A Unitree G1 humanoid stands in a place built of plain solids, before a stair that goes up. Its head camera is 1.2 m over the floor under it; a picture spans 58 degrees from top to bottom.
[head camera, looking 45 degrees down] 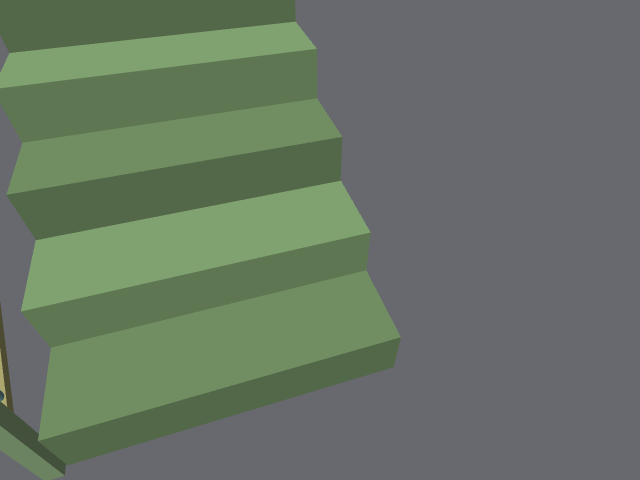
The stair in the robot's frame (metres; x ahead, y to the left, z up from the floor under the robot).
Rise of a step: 0.17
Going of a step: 0.26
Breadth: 0.92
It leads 18 degrees to the left of straight ahead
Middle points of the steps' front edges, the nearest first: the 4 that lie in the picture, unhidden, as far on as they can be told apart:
0.52 0.21 0.17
0.76 0.29 0.33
1.00 0.37 0.50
1.25 0.45 0.66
